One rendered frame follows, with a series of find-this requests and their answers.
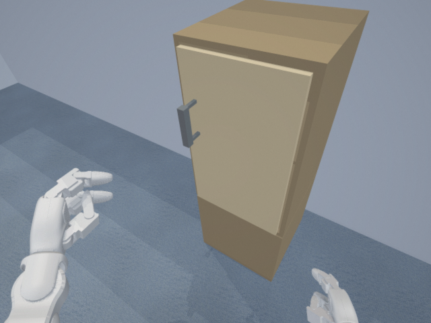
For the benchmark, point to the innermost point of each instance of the handle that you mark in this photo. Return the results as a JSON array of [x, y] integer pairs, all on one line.
[[185, 124]]

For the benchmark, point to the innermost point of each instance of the robot left forearm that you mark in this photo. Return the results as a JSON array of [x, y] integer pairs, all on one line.
[[40, 291]]

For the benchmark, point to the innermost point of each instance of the cupboard door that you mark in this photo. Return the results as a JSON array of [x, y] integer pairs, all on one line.
[[249, 115]]

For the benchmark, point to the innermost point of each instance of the robot left hand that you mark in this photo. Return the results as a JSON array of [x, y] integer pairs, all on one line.
[[53, 210]]

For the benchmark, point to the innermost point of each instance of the robot right hand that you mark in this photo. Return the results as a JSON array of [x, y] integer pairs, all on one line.
[[336, 308]]

